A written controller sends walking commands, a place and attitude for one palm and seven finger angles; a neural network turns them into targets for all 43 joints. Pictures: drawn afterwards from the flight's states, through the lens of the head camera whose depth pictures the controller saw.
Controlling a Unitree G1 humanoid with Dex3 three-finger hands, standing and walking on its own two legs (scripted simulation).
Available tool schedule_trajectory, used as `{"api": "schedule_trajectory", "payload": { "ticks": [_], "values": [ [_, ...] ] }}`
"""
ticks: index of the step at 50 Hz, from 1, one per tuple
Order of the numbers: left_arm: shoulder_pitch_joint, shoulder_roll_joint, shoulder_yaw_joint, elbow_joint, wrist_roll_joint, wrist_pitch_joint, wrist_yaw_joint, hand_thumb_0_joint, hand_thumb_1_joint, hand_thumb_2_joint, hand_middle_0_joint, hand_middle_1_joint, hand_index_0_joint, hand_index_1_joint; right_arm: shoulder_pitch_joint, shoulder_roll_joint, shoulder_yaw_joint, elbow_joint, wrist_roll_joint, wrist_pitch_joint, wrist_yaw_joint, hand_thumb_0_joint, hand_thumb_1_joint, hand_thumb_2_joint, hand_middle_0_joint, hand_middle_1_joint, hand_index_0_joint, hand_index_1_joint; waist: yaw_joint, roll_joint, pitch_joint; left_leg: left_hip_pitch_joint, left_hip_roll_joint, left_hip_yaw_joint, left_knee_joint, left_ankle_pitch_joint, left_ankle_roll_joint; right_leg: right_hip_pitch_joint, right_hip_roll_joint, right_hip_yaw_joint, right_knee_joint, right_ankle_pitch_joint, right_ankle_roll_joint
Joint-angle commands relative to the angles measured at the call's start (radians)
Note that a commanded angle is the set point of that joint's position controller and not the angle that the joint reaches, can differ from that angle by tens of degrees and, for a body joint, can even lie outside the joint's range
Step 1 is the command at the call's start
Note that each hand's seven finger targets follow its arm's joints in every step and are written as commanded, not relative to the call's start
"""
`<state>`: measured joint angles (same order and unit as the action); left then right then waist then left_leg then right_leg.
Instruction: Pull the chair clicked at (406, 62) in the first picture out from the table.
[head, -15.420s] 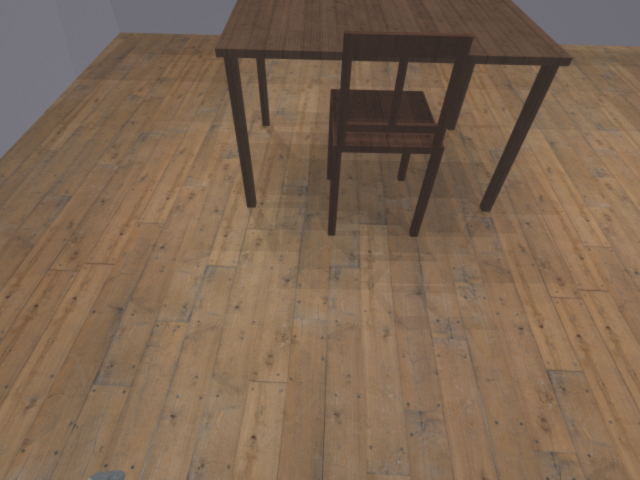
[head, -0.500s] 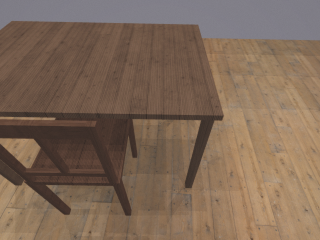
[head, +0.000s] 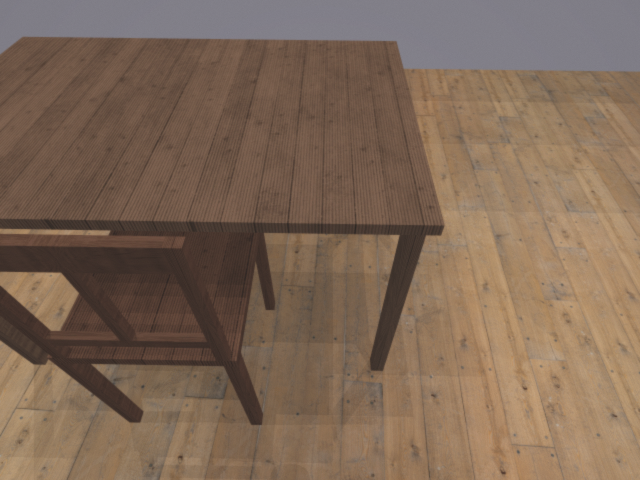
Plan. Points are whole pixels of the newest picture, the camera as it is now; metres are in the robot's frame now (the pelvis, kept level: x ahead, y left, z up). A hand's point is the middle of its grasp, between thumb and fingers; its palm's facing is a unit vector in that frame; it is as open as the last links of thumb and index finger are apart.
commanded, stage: come to a stop and stand still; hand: left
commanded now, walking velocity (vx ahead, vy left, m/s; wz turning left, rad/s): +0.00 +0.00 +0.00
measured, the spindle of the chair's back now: (103, 306) +0.39 +0.41 -0.11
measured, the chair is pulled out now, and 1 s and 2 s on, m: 0.00 0.00 0.00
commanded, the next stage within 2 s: look again from close up in 0.94 s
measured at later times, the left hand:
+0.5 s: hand out of the picture -0.01 +0.20 -0.18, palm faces +0.01 -0.98 -0.20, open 7.4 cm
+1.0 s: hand out of the picture +0.02 +0.22 -0.17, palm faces +0.02 -0.98 -0.20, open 7.4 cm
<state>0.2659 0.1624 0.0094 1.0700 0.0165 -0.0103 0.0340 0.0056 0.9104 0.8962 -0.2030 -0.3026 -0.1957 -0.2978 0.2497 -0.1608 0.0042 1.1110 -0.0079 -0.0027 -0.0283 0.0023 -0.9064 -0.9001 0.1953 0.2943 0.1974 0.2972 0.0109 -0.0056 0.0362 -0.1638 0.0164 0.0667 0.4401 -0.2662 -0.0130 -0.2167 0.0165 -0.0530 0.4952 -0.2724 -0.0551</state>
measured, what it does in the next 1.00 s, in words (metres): stands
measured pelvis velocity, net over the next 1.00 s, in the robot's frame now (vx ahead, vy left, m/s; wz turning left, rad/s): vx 0.01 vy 0.05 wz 0.00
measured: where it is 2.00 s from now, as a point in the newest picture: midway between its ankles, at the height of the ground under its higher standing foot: outside the picture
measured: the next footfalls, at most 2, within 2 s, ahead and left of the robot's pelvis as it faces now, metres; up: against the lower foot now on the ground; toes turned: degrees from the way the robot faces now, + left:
none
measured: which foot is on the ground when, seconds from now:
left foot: down 0.00-1.00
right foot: down 0.00-1.00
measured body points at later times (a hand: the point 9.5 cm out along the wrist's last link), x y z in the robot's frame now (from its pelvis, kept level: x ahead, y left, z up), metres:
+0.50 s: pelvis -0.01 +0.03 +0.00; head +0.00 +0.02 +0.45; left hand -0.01 +0.25 -0.16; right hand -0.01 -0.19 -0.16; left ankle -0.02 +0.13 -0.74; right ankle +0.00 -0.08 -0.74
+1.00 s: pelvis +0.01 +0.05 +0.00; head +0.02 +0.04 +0.45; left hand +0.02 +0.27 -0.16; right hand +0.02 -0.18 -0.16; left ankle -0.02 +0.13 -0.74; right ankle +0.00 -0.08 -0.74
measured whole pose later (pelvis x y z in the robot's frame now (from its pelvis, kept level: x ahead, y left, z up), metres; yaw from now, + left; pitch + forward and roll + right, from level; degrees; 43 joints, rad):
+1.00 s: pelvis +0.01 +0.05 +0.00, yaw +0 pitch -1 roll +0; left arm 0.26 0.16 0.00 1.10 0.02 -0.01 0.04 0.01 0.91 0.90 -0.20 -0.30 -0.19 -0.30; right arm 0.27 -0.17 0.02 1.11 -0.01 -0.03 -0.03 0.00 -0.91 -0.90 0.20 0.29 0.20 0.30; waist 0.00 0.00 0.03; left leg -0.12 -0.04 0.09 0.43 -0.29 0.05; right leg -0.18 -0.04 -0.03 0.48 -0.28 0.01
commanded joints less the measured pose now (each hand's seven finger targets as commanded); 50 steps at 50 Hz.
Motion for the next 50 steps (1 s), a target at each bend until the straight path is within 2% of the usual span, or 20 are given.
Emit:
{"api": "schedule_trajectory", "payload": {
  "ticks": [1,2,4,6,8,10,12,16,17,18,19,20,22,24,25,27,28,33,46,50],
  "values": [
    [0.078,0.152,0.039,-0.050,-0.002,-0.003,0.016,0.000,0.900,0.900,-0.200,-0.300,-0.200,-0.300,0.070,-0.073,-0.033,-0.059,-0.006,0.010,-0.006,0.000,-0.900,-0.900,0.200,0.300,0.200,0.300,-0.004,-0.078,-0.033,-0.063,0.042,-0.028,0.088,0.125,0.005,0.017,-0.248,0.237,-0.084,0.416,-0.061],
    [0.066,0.153,0.039,-0.057,-0.001,-0.002,0.015,0.000,0.900,0.900,-0.200,-0.300,-0.200,-0.300,0.079,-0.065,-0.032,-0.061,-0.006,0.012,-0.004,0.000,-0.900,-0.900,0.200,0.300,0.200,0.300,-0.009,-0.104,-0.037,-0.065,0.032,-0.028,0.095,0.061,0.003,0.003,-0.260,0.249,-0.108,0.353,-0.073],
    [0.039,0.144,0.035,-0.067,0.001,0.000,0.013,0.000,0.900,0.900,-0.200,-0.300,-0.200,-0.300,0.086,-0.051,-0.033,-0.057,-0.006,0.015,-0.001,0.000,-0.900,-0.900,0.200,0.300,0.200,0.300,-0.020,-0.102,-0.012,-0.037,0.031,-0.034,0.068,-0.007,0.007,-0.073,-0.252,0.247,-0.145,0.172,-0.074],
    [0.009,0.130,0.032,-0.076,0.000,0.002,0.009,0.000,0.900,0.900,-0.200,-0.300,-0.200,-0.300,0.105,-0.056,-0.031,-0.048,-0.008,0.007,0.004,0.000,-0.900,-0.900,0.200,0.300,0.200,0.300,-0.029,-0.058,0.011,-0.005,0.045,-0.059,0.010,0.015,0.020,-0.137,-0.196,0.204,-0.143,0.000,-0.043],
    [0.006,0.119,0.029,-0.073,-0.001,0.002,0.002,0.000,0.900,0.900,-0.200,-0.300,-0.200,-0.300,0.092,-0.079,-0.026,-0.045,-0.014,-0.008,0.005,0.000,-0.900,-0.900,0.200,0.300,0.200,0.300,-0.014,0.028,0.042,-0.058,0.086,-0.120,-0.081,-0.010,0.046,-0.112,-0.123,0.145,-0.130,-0.096,-0.004],
    [0.028,0.118,0.026,-0.058,0.002,-0.004,-0.004,0.000,0.900,0.900,-0.200,-0.300,-0.200,-0.300,0.072,-0.109,-0.026,-0.045,-0.014,-0.020,0.003,0.000,-0.900,-0.900,0.200,0.300,0.200,0.300,0.002,0.042,0.049,-0.105,0.100,-0.145,-0.125,-0.079,0.058,-0.052,-0.105,0.120,-0.125,-0.067,0.007],
    [0.052,0.095,0.019,-0.039,0.000,-0.007,-0.006,0.000,0.900,0.900,-0.200,-0.300,-0.200,-0.300,0.082,-0.094,-0.020,-0.035,-0.015,-0.026,0.002,0.000,-0.900,-0.900,0.200,0.300,0.200,0.300,0.005,0.033,0.039,-0.114,0.099,-0.149,-0.144,-0.107,0.056,-0.021,-0.105,0.114,-0.121,-0.052,0.007],
    [0.077,0.086,0.010,-0.015,-0.003,-0.014,-0.006,0.000,0.900,0.900,-0.200,-0.300,-0.200,-0.300,0.096,-0.082,-0.012,-0.018,-0.010,-0.032,-0.002,0.000,-0.900,-0.900,0.200,0.300,0.200,0.300,0.005,0.032,0.045,-0.089,0.095,-0.134,-0.135,-0.007,0.053,-0.008,-0.113,0.113,-0.127,0.038,0.007],
    [0.172,0.097,-0.002,0.033,0.001,-0.030,0.037,0.000,0.900,0.900,-0.200,-0.300,-0.200,-0.300,-0.043,-0.111,-0.014,-0.090,0.003,-0.031,0.009,0.000,-0.900,-0.900,0.200,0.300,0.200,0.300,0.054,0.041,0.095,-0.141,0.090,-0.048,0.080,0.036,0.013,-0.033,-0.171,0.158,-0.143,0.279,0.024],
    [0.104,0.146,-0.002,-0.020,-0.001,-0.039,0.027,0.000,0.900,0.900,-0.200,-0.300,-0.200,-0.300,0.042,-0.046,-0.008,-0.113,-0.003,-0.012,0.016,0.000,-0.900,-0.900,0.200,0.300,0.200,0.300,-0.023,0.020,0.015,-0.100,0.032,-0.064,0.102,-0.099,0.012,-0.066,-0.227,0.258,-0.201,-0.009,-0.020],
    [0.054,0.168,0.009,-0.053,0.001,-0.049,0.018,0.000,0.900,0.900,-0.200,-0.300,-0.200,-0.300,0.088,-0.051,-0.007,-0.109,-0.016,-0.004,0.024,0.000,-0.900,-0.900,0.200,0.300,0.200,0.300,-0.038,-0.010,-0.023,-0.061,0.029,-0.053,0.124,-0.073,0.015,-0.094,-0.233,0.256,-0.220,-0.120,-0.047],
    [0.031,0.149,0.010,-0.061,0.001,-0.049,0.015,0.000,0.900,0.900,-0.200,-0.300,-0.200,-0.300,0.128,-0.055,-0.011,-0.106,-0.015,-0.010,0.024,0.000,-0.900,-0.900,0.200,0.300,0.200,0.300,-0.060,-0.020,-0.024,-0.032,0.033,-0.062,0.101,-0.044,0.021,-0.138,-0.213,0.218,-0.203,-0.177,-0.048],
    [0.027,0.110,0.000,-0.058,-0.004,-0.045,0.012,0.000,0.900,0.900,-0.200,-0.300,-0.200,-0.300,0.155,-0.057,-0.006,-0.096,-0.014,-0.024,0.019,0.000,-0.900,-0.900,0.200,0.300,0.200,0.300,-0.056,0.026,0.002,-0.047,0.060,-0.102,0.018,0.054,0.036,-0.115,-0.147,0.146,-0.122,-0.070,-0.025],
    [0.059,0.093,-0.003,-0.046,-0.003,-0.038,0.010,0.000,0.900,0.900,-0.200,-0.300,-0.200,-0.300,0.134,-0.067,-0.002,-0.101,-0.012,-0.039,0.012,0.000,-0.900,-0.900,0.200,0.300,0.200,0.300,-0.022,0.087,0.006,-0.105,0.094,-0.140,-0.038,0.137,0.056,-0.024,-0.109,0.104,-0.060,0.057,-0.007],
    [0.076,0.082,-0.005,-0.036,-0.005,-0.037,0.009,0.000,0.900,0.900,-0.200,-0.300,-0.200,-0.300,0.123,-0.075,-0.001,-0.103,-0.010,-0.043,0.007,0.000,-0.900,-0.900,0.200,0.300,0.200,0.300,-0.013,0.066,0.001,-0.110,0.098,-0.143,-0.043,0.174,0.061,0.011,-0.106,0.097,-0.047,0.101,-0.001],
    [0.085,0.075,-0.008,-0.020,-0.009,-0.034,0.009,0.000,0.900,0.900,-0.200,-0.300,-0.200,-0.300,0.121,-0.083,0.000,-0.095,-0.007,-0.045,0.002,0.000,-0.900,-0.900,0.200,0.300,0.200,0.300,-0.011,0.008,-0.006,-0.090,0.092,-0.134,-0.048,0.192,0.060,0.032,-0.112,0.099,-0.045,0.147,0.004],
    [0.083,0.075,-0.008,-0.017,-0.009,-0.032,0.009,0.000,0.900,0.900,-0.200,-0.300,-0.200,-0.300,0.120,-0.088,-0.001,-0.090,-0.006,-0.045,0.000,0.000,-0.900,-0.900,0.200,0.300,0.200,0.300,-0.012,0.005,0.001,-0.081,0.092,-0.129,-0.055,0.187,0.059,0.029,-0.113,0.097,-0.046,0.146,0.008],
    [0.077,0.075,-0.004,-0.015,-0.007,-0.020,0.011,0.000,0.900,0.900,-0.200,-0.300,-0.200,-0.300,0.116,-0.095,-0.002,-0.063,-0.007,-0.043,-0.004,0.000,-0.900,-0.900,0.200,0.300,0.200,0.300,-0.009,0.016,0.045,-0.080,0.093,-0.133,-0.094,0.171,0.062,0.023,-0.109,0.087,-0.051,0.119,0.016],
    [0.062,0.096,0.005,-0.002,-0.006,-0.017,0.011,0.000,0.900,0.900,-0.200,-0.300,-0.200,-0.300,0.086,-0.111,-0.006,-0.024,-0.007,-0.047,-0.010,0.000,-0.900,-0.900,0.200,0.300,0.200,0.300,-0.009,0.021,0.009,0.006,0.094,-0.109,-0.086,0.311,0.059,0.051,-0.119,0.089,-0.054,0.218,0.023],
    [0.056,0.097,0.004,0.004,-0.005,-0.014,0.009,0.000,0.900,0.900,-0.200,-0.300,-0.200,-0.300,0.072,-0.112,-0.006,-0.016,-0.006,-0.044,-0.010,0.000,-0.900,-0.900,0.200,0.300,0.200,0.300,-0.008,0.017,0.031,0.001,0.094,-0.107,-0.096,0.275,0.060,0.044,-0.121,0.091,-0.069,0.204,0.025]
  ]
}}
